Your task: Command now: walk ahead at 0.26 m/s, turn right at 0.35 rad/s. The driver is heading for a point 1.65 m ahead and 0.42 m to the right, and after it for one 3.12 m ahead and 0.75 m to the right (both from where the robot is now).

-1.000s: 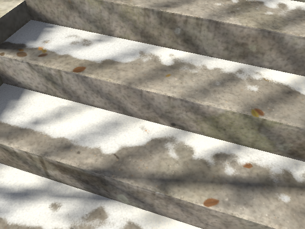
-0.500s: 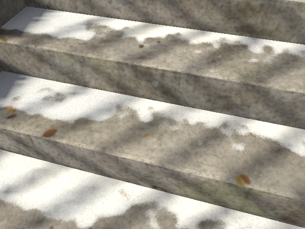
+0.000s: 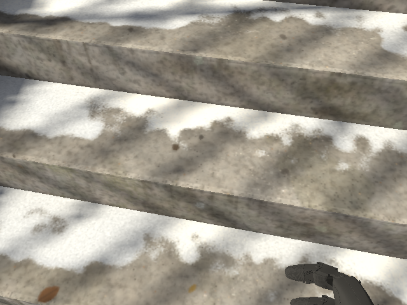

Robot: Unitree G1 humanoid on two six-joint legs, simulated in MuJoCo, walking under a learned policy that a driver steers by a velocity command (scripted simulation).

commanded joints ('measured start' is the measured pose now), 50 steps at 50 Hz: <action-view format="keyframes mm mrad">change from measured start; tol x64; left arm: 1 -44 76 49 -81 -33 3 50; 50 -495 137 -5 -463 -78 -38 124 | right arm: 1 359 -214 -92 193 4 -69 -8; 50 232 -169 -94 2 -1 -63 -29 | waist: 1 -72 93 -128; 50 -6 -3 -3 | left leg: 1 680 372 -769 -596 660 264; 24 891 428 10 -963 639 120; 28 892 367 118 -739 1616 80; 31 182 17 -135 50 64 -121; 37 -13 21 -433 719 274 -36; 50 340 99 -204 -176 1 -259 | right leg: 1 -625 95 177 950 -23 -10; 15 -1306 -7 2 1176 -264 -96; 28 -451 58 -332 63 -199 -61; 31 315 -202 600 -541 -125 -308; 50 -136 -111 79 -622 -133 -129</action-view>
